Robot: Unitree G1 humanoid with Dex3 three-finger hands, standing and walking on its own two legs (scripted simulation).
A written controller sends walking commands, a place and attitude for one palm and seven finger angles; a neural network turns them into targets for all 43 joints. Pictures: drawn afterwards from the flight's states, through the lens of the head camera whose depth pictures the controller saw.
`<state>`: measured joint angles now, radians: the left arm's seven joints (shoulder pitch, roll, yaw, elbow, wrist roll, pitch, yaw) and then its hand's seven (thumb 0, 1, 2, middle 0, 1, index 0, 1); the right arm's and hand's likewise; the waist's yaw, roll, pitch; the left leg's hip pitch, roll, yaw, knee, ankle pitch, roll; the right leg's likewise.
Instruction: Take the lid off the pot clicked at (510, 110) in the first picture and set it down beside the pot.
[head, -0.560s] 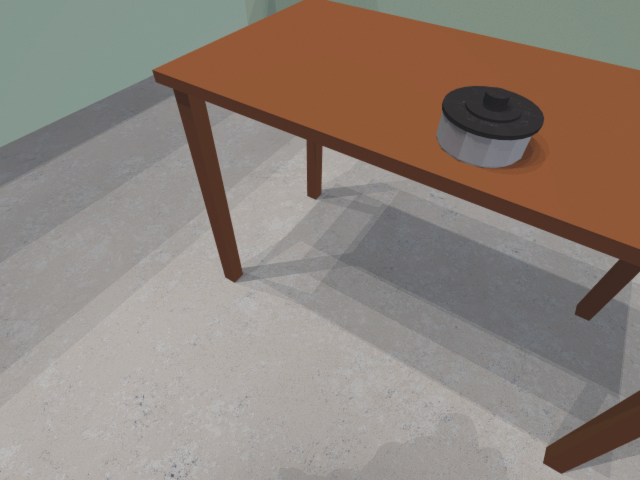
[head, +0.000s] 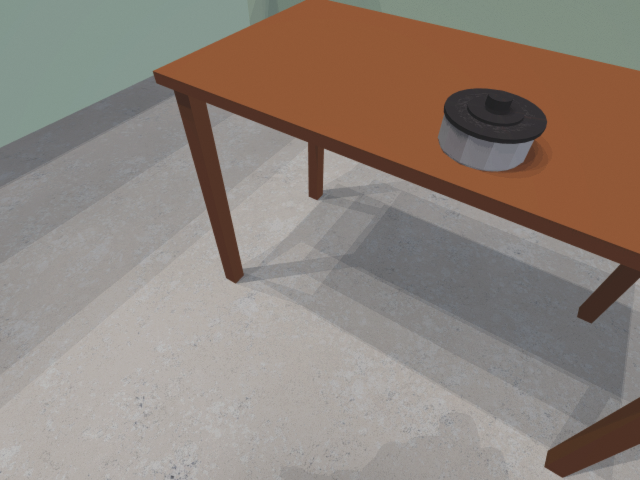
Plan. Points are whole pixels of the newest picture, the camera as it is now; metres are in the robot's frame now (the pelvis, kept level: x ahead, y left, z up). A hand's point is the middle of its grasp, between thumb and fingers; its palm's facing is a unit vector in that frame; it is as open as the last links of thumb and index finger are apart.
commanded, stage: look at it before walking up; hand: left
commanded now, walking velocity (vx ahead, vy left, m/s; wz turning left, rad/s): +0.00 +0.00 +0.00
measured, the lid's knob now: (499, 100) +0.69 -0.26 +0.15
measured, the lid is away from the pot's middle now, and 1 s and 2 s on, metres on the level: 0.00 0.00 0.00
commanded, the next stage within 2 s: turn to face it in 0.08 s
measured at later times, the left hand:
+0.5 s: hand out of the picture +0.06 +0.20 -0.18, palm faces -0.11 -0.96 -0.27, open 7.4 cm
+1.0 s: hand out of the picture +0.09 +0.14 -0.16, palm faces -0.26 -0.93 -0.25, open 7.4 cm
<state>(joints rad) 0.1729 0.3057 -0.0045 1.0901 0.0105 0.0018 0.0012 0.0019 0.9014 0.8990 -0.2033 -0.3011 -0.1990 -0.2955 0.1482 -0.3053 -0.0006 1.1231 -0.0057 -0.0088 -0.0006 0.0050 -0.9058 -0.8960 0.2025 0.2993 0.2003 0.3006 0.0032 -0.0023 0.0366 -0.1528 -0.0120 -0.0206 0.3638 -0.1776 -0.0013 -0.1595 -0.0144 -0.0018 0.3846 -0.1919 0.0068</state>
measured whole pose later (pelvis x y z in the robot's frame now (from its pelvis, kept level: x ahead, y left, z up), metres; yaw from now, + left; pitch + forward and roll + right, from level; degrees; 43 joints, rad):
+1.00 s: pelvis +0.00 -0.03 +0.00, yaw -21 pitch +2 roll +2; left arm 0.30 0.17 0.06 0.93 0.02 0.02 0.01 0.00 0.90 0.90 -0.20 -0.30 -0.20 -0.30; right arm 0.12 -0.24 -0.06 0.96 -0.01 0.05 -0.03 0.01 -0.91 -0.90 0.20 0.30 0.20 0.30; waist 0.04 0.01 0.04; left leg -0.42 0.03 -0.04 0.92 -0.38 -0.06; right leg -0.26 0.11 0.16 0.42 -0.17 -0.07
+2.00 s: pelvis +0.15 -0.09 -0.01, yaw -30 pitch -1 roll -1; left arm 0.36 0.16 0.04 1.08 0.02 -0.05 0.02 -0.01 0.92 0.90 -0.20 -0.30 -0.20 -0.30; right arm 0.20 -0.17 -0.05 1.03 -0.02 -0.03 0.02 0.01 -0.91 -0.90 0.20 0.30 0.19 0.30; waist 0.00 0.01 0.05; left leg -0.47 0.07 0.13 0.70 -0.22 0.00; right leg 0.02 -0.02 -0.11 0.40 -0.40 0.01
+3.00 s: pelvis +0.11 -0.12 -0.02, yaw -31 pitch -3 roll +0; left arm 0.31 0.17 0.02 0.96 0.01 0.04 0.03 0.00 0.90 0.90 -0.20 -0.30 -0.20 -0.30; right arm 0.37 -0.14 -0.03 1.01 -0.02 0.03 0.00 0.01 -0.91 -0.90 0.20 0.30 0.20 0.30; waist -0.03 -0.01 0.01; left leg -0.38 0.00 0.02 0.59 -0.21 0.02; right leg -0.32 -0.01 -0.04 0.63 -0.29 -0.01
